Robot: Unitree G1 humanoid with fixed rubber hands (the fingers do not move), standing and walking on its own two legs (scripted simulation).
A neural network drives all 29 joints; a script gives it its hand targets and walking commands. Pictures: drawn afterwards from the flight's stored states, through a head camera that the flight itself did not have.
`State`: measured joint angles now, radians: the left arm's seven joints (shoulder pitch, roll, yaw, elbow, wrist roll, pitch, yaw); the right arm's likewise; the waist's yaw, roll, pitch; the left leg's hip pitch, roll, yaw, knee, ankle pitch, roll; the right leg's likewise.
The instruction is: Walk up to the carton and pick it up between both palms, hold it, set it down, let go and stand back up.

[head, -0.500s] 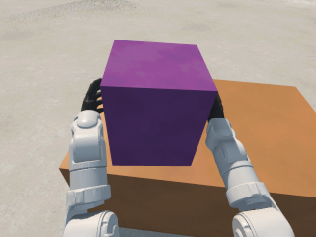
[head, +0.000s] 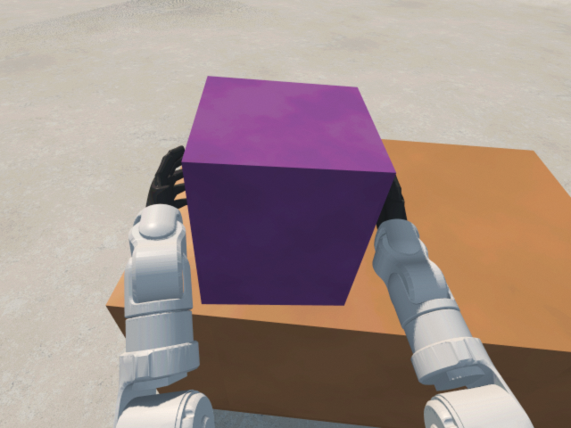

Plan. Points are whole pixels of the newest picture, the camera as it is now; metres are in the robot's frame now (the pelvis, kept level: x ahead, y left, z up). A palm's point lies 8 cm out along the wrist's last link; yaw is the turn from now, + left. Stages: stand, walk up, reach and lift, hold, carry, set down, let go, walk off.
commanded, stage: hold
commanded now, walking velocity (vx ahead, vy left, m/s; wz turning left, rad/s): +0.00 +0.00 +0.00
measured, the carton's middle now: (279, 196) +0.39 +0.00 +0.16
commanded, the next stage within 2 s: none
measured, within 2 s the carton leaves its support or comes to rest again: neither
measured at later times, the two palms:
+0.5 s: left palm (164, 209) +0.36 +0.15 +0.17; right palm (388, 214) +0.35 -0.15 +0.15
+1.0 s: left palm (164, 205) +0.36 +0.15 +0.18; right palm (388, 211) +0.35 -0.15 +0.16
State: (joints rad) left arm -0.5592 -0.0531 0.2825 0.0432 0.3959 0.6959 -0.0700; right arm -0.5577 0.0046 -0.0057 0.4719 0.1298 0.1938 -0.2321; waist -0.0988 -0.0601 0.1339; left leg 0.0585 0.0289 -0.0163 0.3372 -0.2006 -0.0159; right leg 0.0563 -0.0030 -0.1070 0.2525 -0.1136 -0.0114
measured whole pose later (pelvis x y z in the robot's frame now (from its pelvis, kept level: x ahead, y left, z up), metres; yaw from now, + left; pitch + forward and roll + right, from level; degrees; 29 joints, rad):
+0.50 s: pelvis +0.00 +0.00 +0.00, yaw +0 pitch -11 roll -1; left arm -0.56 -0.06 0.29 0.06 0.41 0.71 -0.07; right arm -0.57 0.01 -0.01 0.49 0.13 0.21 -0.23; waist -0.10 -0.08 0.13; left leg 0.06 0.03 -0.02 0.33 -0.20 -0.02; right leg 0.06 0.00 -0.11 0.25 -0.11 -0.01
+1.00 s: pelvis +0.00 +0.00 +0.00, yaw +0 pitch -11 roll -1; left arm -0.59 -0.06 0.31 0.08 0.41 0.69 -0.08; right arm -0.59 0.01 -0.03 0.51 0.11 0.20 -0.22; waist -0.10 -0.07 0.14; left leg 0.06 0.03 -0.01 0.33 -0.19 -0.02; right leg 0.06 0.00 -0.11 0.25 -0.11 -0.01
